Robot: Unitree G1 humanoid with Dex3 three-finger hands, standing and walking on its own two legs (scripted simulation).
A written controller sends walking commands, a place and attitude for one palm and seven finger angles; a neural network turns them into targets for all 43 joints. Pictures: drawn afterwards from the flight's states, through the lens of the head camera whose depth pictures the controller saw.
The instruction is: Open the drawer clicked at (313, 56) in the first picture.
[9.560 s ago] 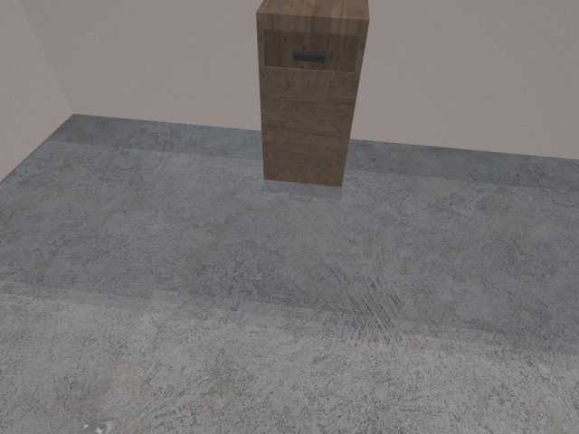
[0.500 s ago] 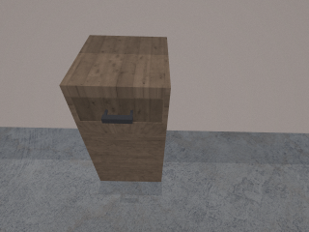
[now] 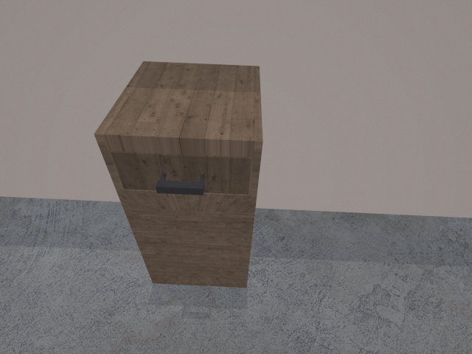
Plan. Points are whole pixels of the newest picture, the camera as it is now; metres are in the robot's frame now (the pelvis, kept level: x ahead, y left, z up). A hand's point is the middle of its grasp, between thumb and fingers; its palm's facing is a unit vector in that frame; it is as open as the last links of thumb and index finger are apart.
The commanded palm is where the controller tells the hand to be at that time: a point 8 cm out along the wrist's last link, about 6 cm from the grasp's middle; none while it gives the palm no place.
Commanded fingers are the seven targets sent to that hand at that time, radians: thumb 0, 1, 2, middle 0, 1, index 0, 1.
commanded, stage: look again from close up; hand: left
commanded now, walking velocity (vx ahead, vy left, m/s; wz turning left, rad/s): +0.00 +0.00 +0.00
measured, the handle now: (181, 182) +0.56 +0.18 -0.08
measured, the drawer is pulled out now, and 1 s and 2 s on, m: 0.00 0.00 0.00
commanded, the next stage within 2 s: shuffle to correct the standing spot in 0.18 s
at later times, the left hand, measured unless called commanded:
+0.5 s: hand out of the picture -0.04 +0.17 -0.17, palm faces +0.02 -0.99 -0.15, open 7.4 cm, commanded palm none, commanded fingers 0.00 0.90 0.90 -0.20 -0.30 -0.20 -0.30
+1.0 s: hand out of the picture +0.01 +0.13 -0.18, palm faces +0.08 -0.99 -0.12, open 7.4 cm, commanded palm none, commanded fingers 0.00 0.90 0.90 -0.20 -0.30 -0.20 -0.30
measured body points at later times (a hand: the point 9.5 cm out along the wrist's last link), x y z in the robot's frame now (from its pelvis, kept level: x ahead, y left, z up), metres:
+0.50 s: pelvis -0.01 +0.01 +0.01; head -0.02 +0.01 +0.46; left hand -0.04 +0.22 -0.16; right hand -0.03 -0.21 -0.15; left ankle +0.03 +0.09 -0.73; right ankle -0.01 -0.10 -0.73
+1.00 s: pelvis +0.07 -0.01 +0.00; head +0.08 +0.01 +0.45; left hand +0.00 +0.18 -0.17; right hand +0.11 -0.24 -0.15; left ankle +0.10 +0.10 -0.73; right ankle -0.01 -0.10 -0.73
